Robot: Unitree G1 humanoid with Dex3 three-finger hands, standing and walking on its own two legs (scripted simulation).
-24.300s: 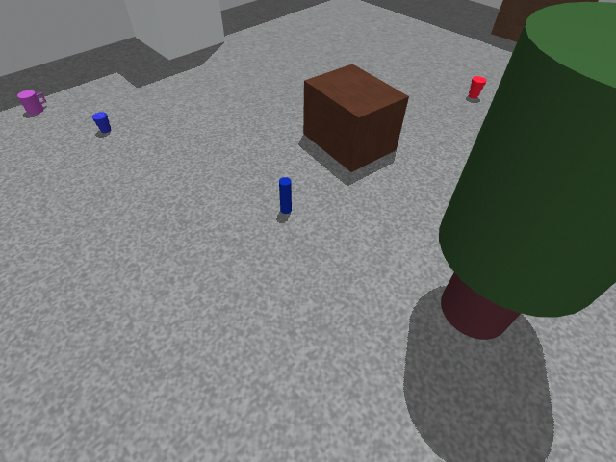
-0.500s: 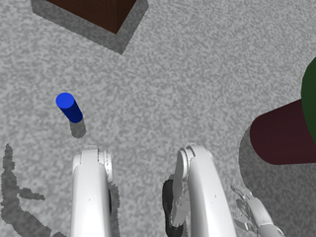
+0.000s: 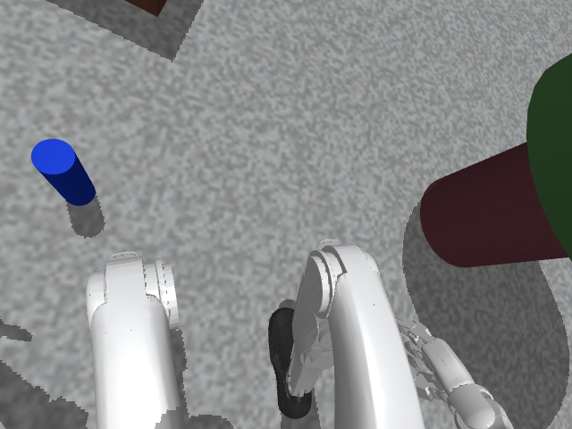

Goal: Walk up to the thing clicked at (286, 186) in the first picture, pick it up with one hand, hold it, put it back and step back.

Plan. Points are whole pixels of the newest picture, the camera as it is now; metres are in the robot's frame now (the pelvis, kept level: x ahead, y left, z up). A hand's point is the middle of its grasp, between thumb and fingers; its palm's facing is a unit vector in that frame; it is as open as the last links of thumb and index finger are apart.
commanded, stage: approach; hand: left
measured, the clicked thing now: (68, 176) +0.47 +0.28 -0.26
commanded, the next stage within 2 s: close in in 0.16 s
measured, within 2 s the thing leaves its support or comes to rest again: neither
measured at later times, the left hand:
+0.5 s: hand (30, 186) +0.43 +0.31 -0.19, palm faces +0.22 -0.97 +0.07, open 17.7 cm
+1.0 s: hand (65, 192) +0.43 +0.28 -0.22, palm faces +0.24 -0.97 +0.04, open 17.6 cm
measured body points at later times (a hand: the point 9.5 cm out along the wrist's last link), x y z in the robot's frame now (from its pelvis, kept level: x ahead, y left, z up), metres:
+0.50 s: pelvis -0.01 +0.01 -0.05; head +0.22 +0.16 +0.30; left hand +0.41 +0.36 -0.19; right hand +0.15 -0.25 -0.10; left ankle +0.08 +0.13 -0.31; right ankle +0.11 -0.13 -0.31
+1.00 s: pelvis -0.01 +0.02 -0.06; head +0.22 +0.18 +0.28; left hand +0.41 +0.33 -0.22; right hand +0.14 -0.25 -0.09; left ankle +0.08 +0.13 -0.31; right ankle +0.11 -0.13 -0.31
